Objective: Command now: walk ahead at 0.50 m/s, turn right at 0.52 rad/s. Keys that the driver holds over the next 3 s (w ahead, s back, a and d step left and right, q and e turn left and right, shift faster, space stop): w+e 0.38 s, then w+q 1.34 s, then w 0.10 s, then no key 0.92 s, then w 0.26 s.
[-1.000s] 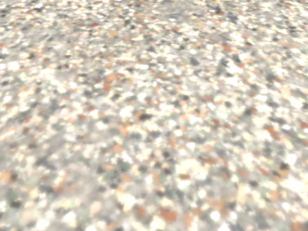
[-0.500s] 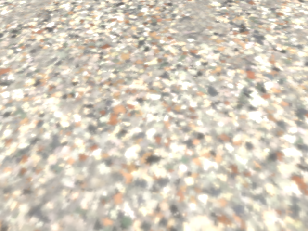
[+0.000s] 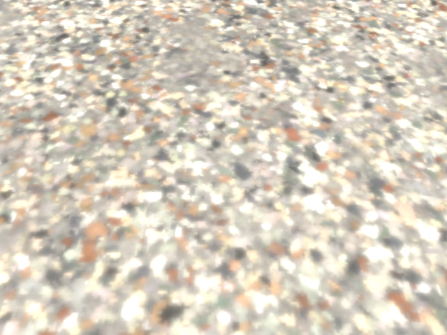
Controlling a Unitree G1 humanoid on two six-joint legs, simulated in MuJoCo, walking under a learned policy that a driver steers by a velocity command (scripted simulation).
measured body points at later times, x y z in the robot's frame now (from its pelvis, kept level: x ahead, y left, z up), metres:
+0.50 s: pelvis +0.26 -0.09 +0.00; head +0.29 -0.12 +0.44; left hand +0.42 +0.15 -0.12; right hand +0.32 -0.39 -0.13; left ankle +0.29 +0.07 -0.65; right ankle +0.28 -0.16 -0.74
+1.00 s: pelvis +0.57 -0.10 -0.01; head +0.61 -0.11 +0.43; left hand +0.67 +0.17 -0.13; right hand +0.69 -0.38 -0.13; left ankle +0.64 -0.04 -0.74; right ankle +0.43 -0.23 -0.64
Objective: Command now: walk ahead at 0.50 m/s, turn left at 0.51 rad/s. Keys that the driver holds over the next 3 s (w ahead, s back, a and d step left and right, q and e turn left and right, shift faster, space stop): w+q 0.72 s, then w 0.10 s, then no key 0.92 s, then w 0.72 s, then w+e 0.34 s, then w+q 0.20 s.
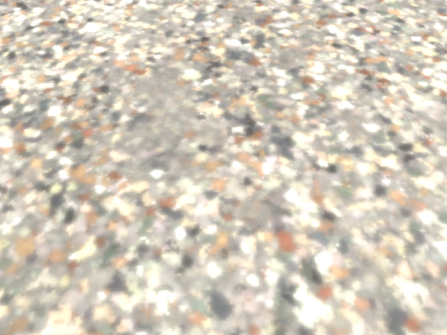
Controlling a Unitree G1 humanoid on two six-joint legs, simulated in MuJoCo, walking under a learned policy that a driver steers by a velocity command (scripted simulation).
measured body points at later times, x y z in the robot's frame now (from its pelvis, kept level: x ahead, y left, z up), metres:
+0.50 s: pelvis +0.29 -0.05 +0.01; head +0.31 -0.05 +0.46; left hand +0.34 +0.25 -0.08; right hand +0.48 -0.28 -0.10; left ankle +0.20 +0.07 -0.63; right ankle +0.35 -0.14 -0.73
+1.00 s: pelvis +0.50 +0.11 +0.00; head +0.54 +0.14 +0.45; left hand +0.44 +0.40 -0.12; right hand +0.78 -0.03 -0.09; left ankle +0.51 +0.20 -0.73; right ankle +0.51 -0.07 -0.63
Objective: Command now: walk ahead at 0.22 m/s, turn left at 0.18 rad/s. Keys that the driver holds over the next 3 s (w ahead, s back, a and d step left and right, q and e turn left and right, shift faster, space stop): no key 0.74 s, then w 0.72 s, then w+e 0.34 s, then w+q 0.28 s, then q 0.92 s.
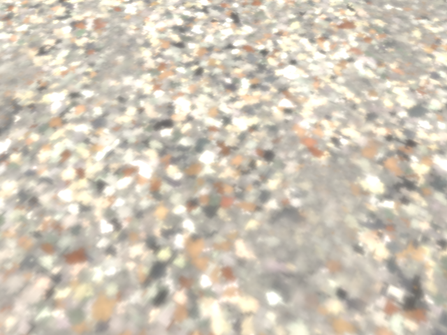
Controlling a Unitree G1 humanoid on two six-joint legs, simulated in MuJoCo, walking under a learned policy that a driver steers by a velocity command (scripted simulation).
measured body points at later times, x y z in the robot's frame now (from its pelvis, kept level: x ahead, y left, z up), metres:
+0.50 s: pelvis +0.12 -0.03 +0.00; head +0.13 -0.04 +0.45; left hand +0.27 +0.22 -0.11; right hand +0.22 -0.29 -0.13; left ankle +0.06 +0.08 -0.73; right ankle +0.16 -0.15 -0.73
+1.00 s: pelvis +0.17 -0.06 -0.01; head +0.17 -0.07 +0.44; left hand +0.26 +0.21 -0.13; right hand +0.16 -0.32 -0.16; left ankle +0.06 +0.08 -0.73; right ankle +0.17 -0.15 -0.73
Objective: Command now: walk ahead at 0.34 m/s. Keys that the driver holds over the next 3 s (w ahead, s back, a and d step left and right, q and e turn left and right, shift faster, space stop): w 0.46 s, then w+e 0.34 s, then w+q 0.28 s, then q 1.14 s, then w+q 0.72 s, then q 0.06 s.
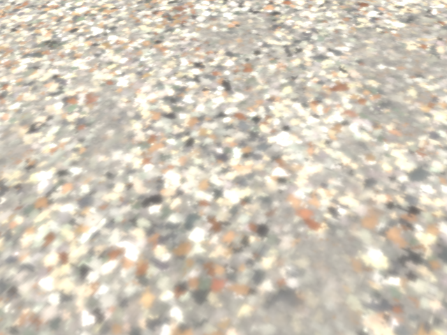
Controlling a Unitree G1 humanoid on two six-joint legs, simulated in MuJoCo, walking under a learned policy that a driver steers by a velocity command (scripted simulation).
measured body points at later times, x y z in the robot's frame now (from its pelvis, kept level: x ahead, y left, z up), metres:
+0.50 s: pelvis +0.21 +0.05 -0.01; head +0.25 +0.06 +0.44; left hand +0.14 +0.31 -0.15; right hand +0.44 -0.19 -0.09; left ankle +0.34 +0.15 -0.73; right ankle +0.01 -0.09 -0.71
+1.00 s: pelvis +0.48 +0.03 +0.01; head +0.51 +0.02 +0.45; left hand +0.72 +0.22 -0.10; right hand +0.39 -0.22 -0.14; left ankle +0.34 +0.15 -0.72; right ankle +0.62 -0.13 -0.71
